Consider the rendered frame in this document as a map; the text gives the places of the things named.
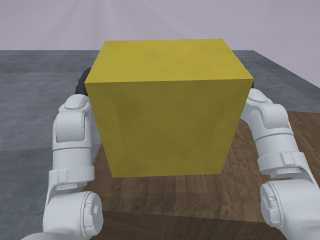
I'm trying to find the right robot upper arm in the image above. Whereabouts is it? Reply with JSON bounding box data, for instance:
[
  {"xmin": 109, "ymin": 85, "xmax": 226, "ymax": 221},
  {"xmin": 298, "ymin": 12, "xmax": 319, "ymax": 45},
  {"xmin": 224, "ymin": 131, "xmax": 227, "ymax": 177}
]
[{"xmin": 260, "ymin": 178, "xmax": 320, "ymax": 240}]

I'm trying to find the left robot upper arm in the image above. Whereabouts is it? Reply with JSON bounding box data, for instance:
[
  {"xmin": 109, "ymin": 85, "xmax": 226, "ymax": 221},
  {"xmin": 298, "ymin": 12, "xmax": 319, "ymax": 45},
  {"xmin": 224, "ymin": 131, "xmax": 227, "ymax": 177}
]
[{"xmin": 21, "ymin": 191, "xmax": 104, "ymax": 240}]

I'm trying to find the robot left hand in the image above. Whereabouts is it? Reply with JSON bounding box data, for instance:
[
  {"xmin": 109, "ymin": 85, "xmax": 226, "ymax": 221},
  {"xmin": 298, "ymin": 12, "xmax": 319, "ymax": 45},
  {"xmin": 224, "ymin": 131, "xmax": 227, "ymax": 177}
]
[{"xmin": 75, "ymin": 67, "xmax": 92, "ymax": 97}]

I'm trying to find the carton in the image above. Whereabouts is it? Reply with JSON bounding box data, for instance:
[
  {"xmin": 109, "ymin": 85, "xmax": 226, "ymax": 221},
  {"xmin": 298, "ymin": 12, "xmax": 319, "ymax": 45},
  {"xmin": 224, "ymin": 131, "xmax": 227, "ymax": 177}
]
[{"xmin": 84, "ymin": 38, "xmax": 254, "ymax": 178}]

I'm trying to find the right robot forearm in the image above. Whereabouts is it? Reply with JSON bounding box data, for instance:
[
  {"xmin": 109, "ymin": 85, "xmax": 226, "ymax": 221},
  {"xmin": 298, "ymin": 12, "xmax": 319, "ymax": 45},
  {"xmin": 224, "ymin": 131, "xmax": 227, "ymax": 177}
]
[{"xmin": 240, "ymin": 88, "xmax": 320, "ymax": 193}]

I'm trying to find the pedestal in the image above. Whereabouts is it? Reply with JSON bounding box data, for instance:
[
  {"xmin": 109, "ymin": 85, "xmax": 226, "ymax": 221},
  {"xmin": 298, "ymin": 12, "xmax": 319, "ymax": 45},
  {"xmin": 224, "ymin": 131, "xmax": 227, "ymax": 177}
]
[{"xmin": 80, "ymin": 111, "xmax": 320, "ymax": 240}]

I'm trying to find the left robot forearm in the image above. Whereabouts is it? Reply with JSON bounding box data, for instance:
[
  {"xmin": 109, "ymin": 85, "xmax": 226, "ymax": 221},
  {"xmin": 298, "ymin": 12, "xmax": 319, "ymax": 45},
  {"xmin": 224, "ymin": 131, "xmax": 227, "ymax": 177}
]
[{"xmin": 42, "ymin": 94, "xmax": 95, "ymax": 232}]

